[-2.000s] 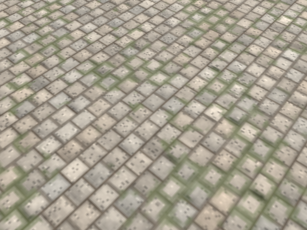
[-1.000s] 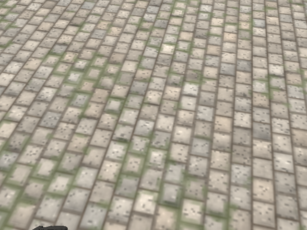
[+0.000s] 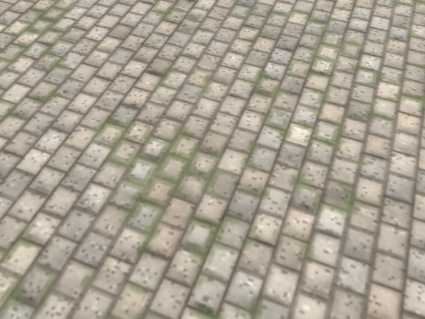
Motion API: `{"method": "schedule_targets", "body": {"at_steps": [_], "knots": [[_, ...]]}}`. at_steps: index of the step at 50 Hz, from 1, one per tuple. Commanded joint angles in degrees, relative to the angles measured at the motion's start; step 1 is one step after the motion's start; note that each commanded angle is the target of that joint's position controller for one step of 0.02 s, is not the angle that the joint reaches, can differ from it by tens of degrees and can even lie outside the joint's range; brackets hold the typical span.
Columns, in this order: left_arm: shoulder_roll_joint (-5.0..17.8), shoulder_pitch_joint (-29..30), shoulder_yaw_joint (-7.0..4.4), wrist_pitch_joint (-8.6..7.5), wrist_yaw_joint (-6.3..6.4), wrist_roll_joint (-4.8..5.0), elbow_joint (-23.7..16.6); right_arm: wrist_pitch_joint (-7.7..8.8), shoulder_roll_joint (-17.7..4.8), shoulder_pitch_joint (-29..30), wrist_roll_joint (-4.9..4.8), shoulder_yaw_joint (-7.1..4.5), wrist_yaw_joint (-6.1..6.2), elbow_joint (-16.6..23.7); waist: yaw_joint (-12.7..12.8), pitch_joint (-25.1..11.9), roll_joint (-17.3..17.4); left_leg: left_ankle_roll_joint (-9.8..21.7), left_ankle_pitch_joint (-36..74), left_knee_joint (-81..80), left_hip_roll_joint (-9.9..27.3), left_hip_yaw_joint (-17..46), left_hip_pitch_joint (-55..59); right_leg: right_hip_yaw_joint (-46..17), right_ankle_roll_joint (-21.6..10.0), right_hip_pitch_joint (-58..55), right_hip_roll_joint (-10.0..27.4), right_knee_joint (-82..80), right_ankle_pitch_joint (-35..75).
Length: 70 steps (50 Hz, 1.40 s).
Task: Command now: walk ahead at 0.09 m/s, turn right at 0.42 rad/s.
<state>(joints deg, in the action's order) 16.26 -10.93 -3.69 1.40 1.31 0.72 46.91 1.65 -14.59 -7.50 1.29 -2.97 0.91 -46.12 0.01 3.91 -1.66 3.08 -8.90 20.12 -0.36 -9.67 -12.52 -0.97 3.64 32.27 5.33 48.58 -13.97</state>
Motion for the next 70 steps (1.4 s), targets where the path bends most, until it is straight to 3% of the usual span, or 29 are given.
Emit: {"method": "schedule_targets", "body": {"at_steps": [1,5,7,8,9,10,11,13,16,20,27,31,32,33,34,35,36,38,41,44,46,48,49,50,51,52,53,57,70], "knots": [[4.84,-0.69,-1.48,0.31,-0.64,-0.12,-4.16,-0.48,-9.54,2.64,-0.51,-2.51,0.96,2.91,-0.07,-7.05,7.34,10.19,14.23,-6.74,17.6,5.6,1.92,1.0,-0.86,-6.72,0.64,-2.75,1.5],[5.15,0.38,-2.22,0.81,-1.93,-0.11,-6.33,-1.98,-10.97,2.88,-2.06,-3.18,1.08,2.0,0.41,-6.15,7.76,7.67,14.26,-0.92,19.79,6.01,6.38,3.27,-3.35,-7.9,-0.89,-10.42,-2.3],[6.03,-2.39,-2.94,0.48,-2.05,-0.38,-5.88,-2.38,-9.85,1.26,-2.82,-3.13,1.24,0.84,1.87,-6.93,5.45,2.94,12.35,7.22,16.73,3.36,5.23,4.03,-6.15,-15.37,-3.27,-20.89,7.56],[11.11,-5.09,-4.59,0.2,-1.22,-0.48,-5.72,-2.28,-7.96,-1.41,-1.58,-2.75,1.0,0.39,1.61,-8.5,-4.11,-1.79,4.65,19.4,11.32,-0.89,-0.24,-4.68,-9.38,-22.93,1.34,-25.66,26.88],[17.51,-6.29,-5.77,0.12,-0.23,-1.03,-6.71,-1.93,-5.16,0.67,0.97,-1.72,0.58,3.37,0.44,-8.98,-18.88,-7.68,-26.99,36.99,1.3,-2.09,-19.44,-24.62,-20.24,-33.54,14.37,-24.86,49.64],[14.68,-8.44,-4.83,-1.05,-0.88,-2.18,-6.93,-1.59,-6.32,4.58,0.26,-1.91,0.49,4.23,4.04,-15.65,-11.76,-7.42,-32.65,46.91,-0.87,9.51,-23.6,-28.85,-26.17,-34.99,16.84,-26.1,45.63],[13.39,-6.37,-4.52,-2.12,-1.15,-1.95,-7.26,-1.56,-7.66,6.24,-1.38,-2.31,0.44,4.38,3.53,-14.28,-7.13,-6.39,-28.74,50.03,0.39,12.16,-25.88,-24.18,-24.21,-34.62,14.14,-26.62,41.93],[10.19,-0.53,-3.74,-2.54,-0.43,0.18,-8.2,-1.76,-8.46,5.72,-1.33,-2.85,1.32,3.02,1.23,-11.56,-2.52,-5.8,-20.34,46.7,2.53,13.63,-27.08,-18.67,-18.62,-31.65,9.92,-26.64,33.53],[9.56,1.32,-3.28,-1.61,0.58,-0.23,-9.12,-2.01,-7.93,4.67,-1.31,-3.05,1.53,2.83,-0.51,-11.78,-4.5,-6.62,-14.61,42.67,1.06,13.39,-21.69,-16.4,-17.57,-27.33,7.08,-27.69,32.54],[10.96,0.87,-3.76,-0.93,1.27,-0.07,-9.38,-2.03,-6.45,5.5,-1.49,-2.56,1.49,2.81,0.4,-11.39,-4.76,-8.08,-12.06,31.79,-0.09,13.96,-19.18,-17.65,-17.25,-26.83,5.83,-27.71,26.75],[11.13,3.42,-3.69,0.2,0.82,-0.27,-10.29,-1.08,-7.51,4.96,-1.84,-2.79,0.48,2.79,1.08,-9.51,-7.33,-7.6,-12.01,19.74,-1.69,14.82,-11.38,-24.51,-16.46,-22.19,4.03,-27.06,17.38],[10.16,5.8,-3.13,1.15,1.17,0.65,-11.32,0.12,-8.61,-1.32,-1.77,-3.39,-0.54,1.11,-2.32,-9.96,-6.7,-4.92,-0.04,0.98,-0.69,13.84,0.54,-25.5,-12.07,-19.29,-0.17,-22.06,15.01],[7.77,3.94,-2.46,1.25,1.24,0.31,-11.59,-0.05,-12.25,-2.91,-0.84,-4.23,-0.31,1.01,-1.35,-11.07,0.57,-1.57,3.56,-1.67,8.8,21.67,7.41,-20.87,-8.91,-12.82,-4.42,-14.12,2.65],[6.16,1.48,-2.26,0.79,1.07,0.6,-12.81,-0.73,-16.95,-1.33,0.4,-5.02,0.04,1.21,2.03,-8.62,17.0,7.61,15.24,-3.43,20.01,35.91,9.7,-9.51,-5.38,-0.25,-14.84,-3.97,-19.36],[11.1,1.34,-3.58,0.05,0.89,-0.61,-11.97,-0.43,-13.67,-0.06,1.44,-4.19,0.11,2.72,0.6,-8.49,15.06,13.63,17.31,-3.9,25.01,40.23,5.83,-9.83,-2.85,0.79,-11.3,10.1,-23.35],[13.27,0.45,-4.56,0.04,0.7,-0.16,-10.68,-0.29,-10.83,2.68,1.0,-3.31,0.42,3.75,1.62,-7.59,10.55,12.54,16.21,-3.05,21.95,34.62,3.97,-10.28,-2.2,-0.12,-10.11,15.82,-19.52],[12.18,-0.53,-4.59,0.53,0.87,-0.11,-9.25,-0.37,-9.48,4.93,0.05,-2.96,0.57,4.03,2.5,-6.28,8.67,9.74,13.79,-2.17,17.7,29.08,3.35,-9.5,-1.22,-0.26,-9.79,18.07,-16.29],[8.92,-0.52,-3.72,1.26,1.04,-0.21,-8.7,-0.54,-8.52,4.3,-1.28,-2.3,0.84,3.7,1.46,-5.09,8.85,8.47,14.44,-1.68,14.62,24.36,4.26,-9.07,0.39,0.74,-10.04,20.19,-12.39],[6.22,2.83,-2.38,0.91,0.99,0.34,-10.04,-1.1,-8.94,0.64,-1.0,-2.17,1.16,2.35,-0.87,-5.67,10.65,9.23,16.53,-1.52,13.13,20.8,8.37,-6.06,1.52,-0.38,-9.05,10.45,-10.72],[4.13,4.47,-0.93,0.66,0.62,-0.24,-10.52,-1.53,-10.55,0.59,-1.17,-2.36,0.98,1.77,-1.9,-7.08,12.68,9.09,18.09,-0.75,13.27,18.89,7.73,-2.45,1.66,-9.21,-5.93,-3.79,-11.46],[5.28,3.81,-1.05,0.61,0.4,0.04,-9.81,-1.87,-11.92,-0.68,-1.59,-2.59,0.59,1.04,-2.48,-7.06,13.52,9.21,19.72,0.04,13.64,19.34,6.78,0.07,1.37,-14.07,-6.18,-11.38,-8.98],[5.45,-0.01,-1.26,0.54,0.11,-0.09,-7.58,-2.02,-11.46,-0.18,-2.47,-2.17,0.35,0.52,-0.26,-6.59,12.02,7.54,18.85,2.23,12.71,18.59,4.51,1.75,-0.58,-21.45,-6.9,-25.53,2.01],[6.44,-0.43,-1.44,0.57,0.07,-0.35,-7.18,-1.7,-10.38,-2.41,-2.72,-1.73,0.2,-0.51,-0.1,-6.26,10.23,4.93,15.88,2.94,11.72,18.09,2.06,0.21,-2.33,-26.2,-6.18,-31.57,7.89],[9.12,-1.02,-1.82,0.69,0.5,-0.66,-7.49,-0.95,-8.73,-3.98,-1.44,-0.99,-0.25,-0.7,-1.04,-8.72,4.84,0.86,9.34,5.83,9.66,16.04,-2.28,-6.37,-4.32,-33.44,-0.54,-30.11,18.81],[12.63,0.86,-2.32,1.09,0.87,-1.28,-7.76,0.04,-5.78,-5.92,0.17,-0.13,-0.87,-0.3,-4.34,-9.93,-7.03,-3.28,-3.93,8.19,4.15,10.42,-5.76,-12.74,-9.28,-33.84,6.13,-26.31,27.65],[7.45,2.92,-0.98,0.68,0.12,-1.72,-7.82,0.07,-6.07,-2.62,0.31,0.1,-0.62,-0.26,-2.41,-10.01,-6.65,-5.45,-7.38,6.18,4.08,10.33,-0.9,-13.08,-12.35,-26.93,6.72,-27.11,19.65],[5.31,4.21,-0.39,0.12,-0.48,-1.97,-7.63,-0.11,-7.43,-0.51,0.12,-0.13,-0.54,-0.33,-2.03,-8.15,-4.77,-6.23,-3.56,5.42,3.87,10.02,0.71,-11.28,-10.82,-25.17,3.58,-27.59,12.01],[6.09,2.67,-0.21,-1.48,-0.75,-1.67,-5.15,-1.16,-8.47,-1.3,-0.41,-0.35,0.35,-2.16,-1.55,-3.99,-4.78,-6.37,0.9,4.88,3.92,9.88,1.84,-9.14,-7.33,-21.45,0.16,-28.11,9.0],[5.06,2.47,0.38,-1.61,-0.35,-1.14,1.02,-1.14,-8.36,-2.95,-0.8,-0.35,1.07,-8.22,-1.3,-3.9,0.81,-6.69,2.98,2.93,4.23,9.34,3.7,-6.5,-6.8,-22.24,-2.33,-26.83,11.57]]}}
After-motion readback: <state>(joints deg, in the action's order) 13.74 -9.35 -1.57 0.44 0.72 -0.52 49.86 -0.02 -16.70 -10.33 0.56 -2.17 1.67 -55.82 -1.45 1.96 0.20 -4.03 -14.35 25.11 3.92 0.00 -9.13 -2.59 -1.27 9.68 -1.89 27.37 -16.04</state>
